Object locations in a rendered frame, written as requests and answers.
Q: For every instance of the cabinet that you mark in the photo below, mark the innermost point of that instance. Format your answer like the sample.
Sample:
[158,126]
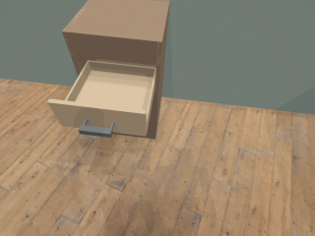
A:
[129,32]

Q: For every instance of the handle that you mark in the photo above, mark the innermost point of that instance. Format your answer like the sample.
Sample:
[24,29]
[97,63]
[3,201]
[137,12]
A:
[96,131]

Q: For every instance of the drawer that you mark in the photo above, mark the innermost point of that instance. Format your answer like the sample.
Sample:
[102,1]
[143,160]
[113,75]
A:
[108,92]

